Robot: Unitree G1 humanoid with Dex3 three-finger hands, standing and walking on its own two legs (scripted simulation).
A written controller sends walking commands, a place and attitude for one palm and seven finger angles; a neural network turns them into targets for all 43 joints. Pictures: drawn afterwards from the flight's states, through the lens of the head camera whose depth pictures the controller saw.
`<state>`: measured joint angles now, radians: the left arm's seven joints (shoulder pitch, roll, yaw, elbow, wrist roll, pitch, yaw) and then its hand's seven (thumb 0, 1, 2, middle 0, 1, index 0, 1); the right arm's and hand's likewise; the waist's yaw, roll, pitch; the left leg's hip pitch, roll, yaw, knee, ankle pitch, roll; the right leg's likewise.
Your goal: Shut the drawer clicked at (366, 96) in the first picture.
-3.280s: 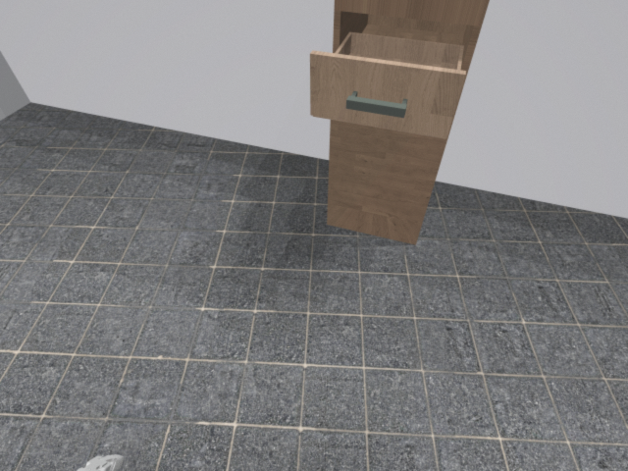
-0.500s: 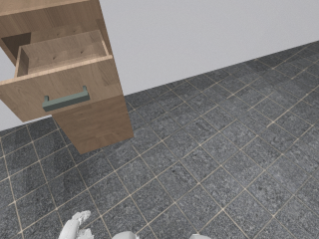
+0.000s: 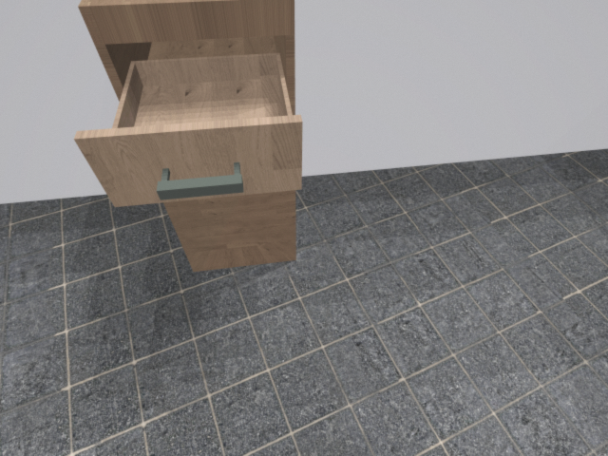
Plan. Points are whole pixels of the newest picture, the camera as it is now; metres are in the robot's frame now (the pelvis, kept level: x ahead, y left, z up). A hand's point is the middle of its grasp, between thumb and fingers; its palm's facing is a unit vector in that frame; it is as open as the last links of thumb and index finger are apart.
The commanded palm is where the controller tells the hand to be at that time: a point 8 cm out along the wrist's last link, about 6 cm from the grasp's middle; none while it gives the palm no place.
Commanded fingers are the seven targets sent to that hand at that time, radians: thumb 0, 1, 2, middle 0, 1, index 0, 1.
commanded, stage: turn to face it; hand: left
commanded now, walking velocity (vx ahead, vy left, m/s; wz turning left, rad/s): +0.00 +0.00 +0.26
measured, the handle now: (201, 178) +0.53 +0.20 +0.02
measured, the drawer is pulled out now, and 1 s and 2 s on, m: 0.29 0.29 0.29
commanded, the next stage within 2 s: take the last steps up to it in 0.10 s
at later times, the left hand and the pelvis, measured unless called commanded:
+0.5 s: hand out of the picture -0.08 +0.18 -0.19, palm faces +0.20 -0.97 -0.12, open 7.4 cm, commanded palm none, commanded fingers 0.00 0.90 0.90 -0.20 -0.30 -0.20 -0.30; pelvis +0.00 +0.02 -0.01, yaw +7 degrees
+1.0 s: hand (211, 376) +0.26 +0.17 -0.18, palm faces +0.05 -0.98 -0.19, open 7.4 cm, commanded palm none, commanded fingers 0.00 0.90 0.90 -0.20 -0.30 -0.20 -0.30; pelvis +0.14 -0.02 -0.02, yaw +7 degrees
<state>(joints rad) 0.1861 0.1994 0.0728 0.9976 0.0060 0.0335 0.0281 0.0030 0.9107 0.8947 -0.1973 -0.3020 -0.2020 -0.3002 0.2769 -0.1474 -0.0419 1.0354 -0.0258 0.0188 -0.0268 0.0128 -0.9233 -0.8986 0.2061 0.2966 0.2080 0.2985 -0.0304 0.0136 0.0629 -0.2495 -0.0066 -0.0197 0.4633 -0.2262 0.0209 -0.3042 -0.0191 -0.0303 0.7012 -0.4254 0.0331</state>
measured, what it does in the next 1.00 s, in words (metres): walks ahead: right foot, then left foot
